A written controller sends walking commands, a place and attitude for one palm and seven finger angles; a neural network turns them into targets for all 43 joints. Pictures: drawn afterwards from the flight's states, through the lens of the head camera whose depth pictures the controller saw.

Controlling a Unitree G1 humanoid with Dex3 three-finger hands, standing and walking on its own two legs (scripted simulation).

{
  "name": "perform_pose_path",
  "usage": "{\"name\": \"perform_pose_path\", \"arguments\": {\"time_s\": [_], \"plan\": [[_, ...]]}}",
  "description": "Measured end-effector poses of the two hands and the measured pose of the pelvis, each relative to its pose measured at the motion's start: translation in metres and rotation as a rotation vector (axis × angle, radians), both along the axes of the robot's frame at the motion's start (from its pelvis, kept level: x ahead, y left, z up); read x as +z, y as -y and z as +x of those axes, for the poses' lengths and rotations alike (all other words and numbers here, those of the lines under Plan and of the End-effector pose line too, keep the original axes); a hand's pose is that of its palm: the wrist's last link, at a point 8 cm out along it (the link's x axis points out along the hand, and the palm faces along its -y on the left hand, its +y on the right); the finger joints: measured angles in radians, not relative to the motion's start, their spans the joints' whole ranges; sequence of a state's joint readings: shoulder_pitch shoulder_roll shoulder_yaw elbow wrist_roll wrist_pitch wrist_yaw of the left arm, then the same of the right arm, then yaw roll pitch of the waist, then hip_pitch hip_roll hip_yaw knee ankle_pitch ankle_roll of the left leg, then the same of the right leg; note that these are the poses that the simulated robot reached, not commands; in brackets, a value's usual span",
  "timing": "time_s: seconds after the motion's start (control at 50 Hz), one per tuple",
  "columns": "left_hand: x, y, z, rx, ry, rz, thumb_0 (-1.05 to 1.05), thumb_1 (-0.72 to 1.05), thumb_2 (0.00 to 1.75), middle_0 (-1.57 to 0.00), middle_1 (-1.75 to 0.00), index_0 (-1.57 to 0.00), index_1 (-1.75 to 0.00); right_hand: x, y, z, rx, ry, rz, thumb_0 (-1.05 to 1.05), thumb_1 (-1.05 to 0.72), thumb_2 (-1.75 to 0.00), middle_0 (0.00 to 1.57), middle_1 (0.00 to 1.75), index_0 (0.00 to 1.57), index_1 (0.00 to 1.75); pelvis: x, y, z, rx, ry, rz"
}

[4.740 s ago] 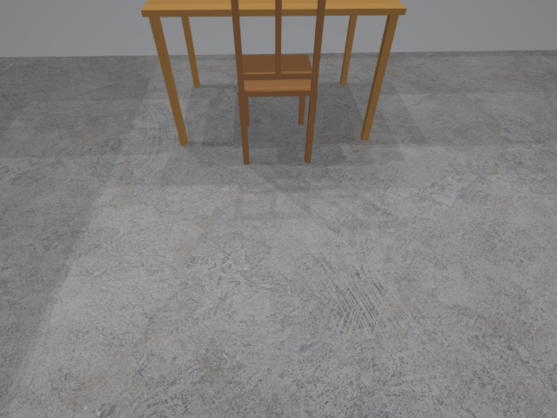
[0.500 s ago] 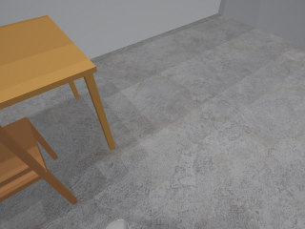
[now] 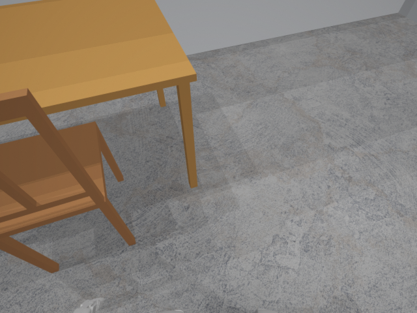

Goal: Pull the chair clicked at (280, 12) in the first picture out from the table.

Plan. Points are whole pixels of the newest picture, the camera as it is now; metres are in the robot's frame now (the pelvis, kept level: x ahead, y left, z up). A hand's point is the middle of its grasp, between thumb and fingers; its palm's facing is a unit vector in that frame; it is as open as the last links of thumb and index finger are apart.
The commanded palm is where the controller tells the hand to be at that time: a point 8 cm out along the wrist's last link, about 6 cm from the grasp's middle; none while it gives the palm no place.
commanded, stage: turn to face it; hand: left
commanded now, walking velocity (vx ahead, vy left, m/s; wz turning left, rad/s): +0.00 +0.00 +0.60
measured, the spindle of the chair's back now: out of the picture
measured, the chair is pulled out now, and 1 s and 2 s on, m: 0.00 0.00 0.00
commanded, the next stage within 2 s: take the last steps up to it in 1.08 s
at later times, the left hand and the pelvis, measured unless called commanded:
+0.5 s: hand out of the picture -0.04 +0.20 -0.18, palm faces +0.37 -0.90 -0.24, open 7.4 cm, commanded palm none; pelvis -0.01 -0.01 -0.01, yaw +21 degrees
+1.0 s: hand out of the picture -0.01 +0.21 -0.14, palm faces +0.52 -0.79 -0.31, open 7.4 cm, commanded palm none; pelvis +0.00 -0.03 -0.01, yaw +33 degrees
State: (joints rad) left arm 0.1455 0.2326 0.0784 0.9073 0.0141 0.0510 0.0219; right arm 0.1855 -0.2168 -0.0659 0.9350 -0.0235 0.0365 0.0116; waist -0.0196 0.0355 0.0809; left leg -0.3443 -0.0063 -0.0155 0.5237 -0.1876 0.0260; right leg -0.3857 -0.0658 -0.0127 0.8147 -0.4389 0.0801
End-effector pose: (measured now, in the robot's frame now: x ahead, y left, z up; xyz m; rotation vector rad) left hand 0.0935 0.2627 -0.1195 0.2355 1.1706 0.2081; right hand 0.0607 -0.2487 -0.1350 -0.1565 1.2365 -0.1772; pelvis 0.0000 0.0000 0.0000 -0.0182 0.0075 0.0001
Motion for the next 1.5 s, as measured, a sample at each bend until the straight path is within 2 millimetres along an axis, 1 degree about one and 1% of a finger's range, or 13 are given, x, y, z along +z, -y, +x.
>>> {"name": "perform_pose_path", "arguments": {"time_s": [0.1, 0.2, 0.28, 0.38, 0.5, 0.56, 0.66, 0.84, 1.02, 1.12, 1.26, 1.38, 1.5], "plan": [[0.007, 0.024, -0.003, 0.033, 0.082, 0.032, 0.00, 0.91, 0.90, -0.20, -0.30, -0.20, -0.30, -0.015, 0.030, 0.013, 0.041, 0.002, 0.017, 0.01, -0.90, -0.90, 0.20, 0.30, 0.20, 0.30, -0.009, 0.026, -0.003, 0.070, 0.008, 0.015], [0.017, 0.043, -0.033, 0.095, 0.067, 0.024, 0.00, 0.90, 0.90, -0.20, -0.30, -0.20, -0.30, -0.008, 0.047, 0.034, 0.104, 0.007, 0.010, 0.01, -0.91, -0.90, 0.20, 0.30, 0.20, 0.30, 0.000, 0.037, -0.003, 0.143, 0.019, 0.039], [0.014, 0.051, -0.056, 0.150, 0.039, 0.002, 0.00, 0.90, 0.90, -0.20, -0.30, -0.20, -0.30, 0.000, 0.048, 0.049, 0.165, 0.006, 0.000, 0.01, -0.91, -0.90, 0.19, 0.30, 0.20, 0.30, 0.004, 0.041, -0.003, 0.206, 0.019, 0.052], [0.002, 0.048, -0.095, 0.241, -0.002, -0.032, 0.00, 0.90, 0.90, -0.20, -0.30, -0.20, -0.30, 0.004, 0.031, 0.073, 0.273, -0.012, -0.022, 0.01, -0.91, -0.90, 0.19, 0.30, 0.19, 0.30, 0.003, 0.036, -0.006, 0.278, 0.012, 0.047], [-0.028, 0.023, -0.158, 0.377, -0.087, -0.069, 0.00, 0.90, 0.90, -0.20, -0.30, -0.20, -0.30, 0.007, -0.017, 0.114, 0.423, 0.060, -0.056, 0.01, -0.91, -0.90, 0.19, 0.30, 0.20, 0.30, -0.013, 0.013, -0.013, 0.359, 0.000, 0.015], [-0.034, 0.010, -0.181, 0.428, -0.142, -0.069, 0.00, 0.90, 0.90, -0.20, -0.30, -0.20, -0.30, 0.015, -0.038, 0.122, 0.471, 0.101, -0.062, 0.01, -0.91, -0.90, 0.20, 0.30, 0.20, 0.30, -0.012, 0.007, -0.017, 0.384, 0.004, 0.015], [-0.021, -0.006, -0.185, 0.474, -0.110, -0.058, 0.01, 0.91, 0.90, -0.20, -0.30, -0.20, -0.30, 0.026, -0.055, 0.120, 0.515, 0.095, -0.071, 0.00, -0.90, -0.90, 0.20, 0.30, 0.20, 0.30, 0.000, 0.000, -0.020, 0.437, 0.008, -0.005], [0.001, -0.011, -0.161, 0.507, 0.009, -0.008, 0.00, 0.91, 0.90, -0.20, -0.30, -0.20, -0.30, 0.016, -0.058, 0.112, 0.552, 0.044, -0.029, 0.00, -0.90, -0.90, 0.20, 0.30, 0.20, 0.30, 0.005, 0.005, -0.016, 0.516, 0.006, 0.014], [0.015, 0.027, -0.139, 0.519, 0.069, 0.052, 0.00, 0.91, 0.90, -0.20, -0.30, -0.20, -0.30, -0.019, -0.029, 0.115, 0.561, -0.033, 0.029, 0.01, -0.90, -0.90, 0.20, 0.30, 0.20, 0.30, -0.005, 0.035, 0.000, 0.585, 0.002, 0.036], [0.024, 0.056, -0.154, 0.585, 0.046, 0.039, 0.00, 0.90, 0.90, -0.20, -0.30, -0.20, -0.30, -0.016, -0.020, 0.122, 0.598, -0.082, 0.032, 0.01, -0.91, -0.90, 0.20, 0.30, 0.20, 0.30, 0.005, 0.045, 0.006, 0.638, 0.000, 0.058], [0.019, 0.088, -0.185, 0.673, -0.009, -0.010, 0.00, 0.90, 0.90, -0.20, -0.30, -0.20, -0.30, -0.009, -0.021, 0.132, 0.663, -0.122, 0.007, 0.01, -0.91, -0.90, 0.20, 0.30, 0.20, 0.30, 0.011, 0.049, 0.010, 0.690, -0.008, 0.066], [0.010, 0.113, -0.236, 0.783, -0.087, -0.073, 0.00, 0.90, 0.90, -0.20, -0.30, -0.20, -0.30, -0.001, -0.053, 0.153, 0.758, -0.098, -0.003, 0.01, -0.91, -0.90, 0.19, 0.30, 0.20, 0.30, 0.012, 0.036, 0.008, 0.729, -0.011, 0.050], [0.001, 0.131, -0.297, 0.885, -0.224, -0.154, 0.00, 0.90, 0.90, -0.20, -0.30, -0.20, -0.30, 0.014, -0.123, 0.182, 0.853, 0.010, 0.016, 0.01, -0.91, -0.90, 0.19, 0.30, 0.19, 0.30, 0.012, 0.005, 0.006, 0.750, -0.011, 0.035]]}}
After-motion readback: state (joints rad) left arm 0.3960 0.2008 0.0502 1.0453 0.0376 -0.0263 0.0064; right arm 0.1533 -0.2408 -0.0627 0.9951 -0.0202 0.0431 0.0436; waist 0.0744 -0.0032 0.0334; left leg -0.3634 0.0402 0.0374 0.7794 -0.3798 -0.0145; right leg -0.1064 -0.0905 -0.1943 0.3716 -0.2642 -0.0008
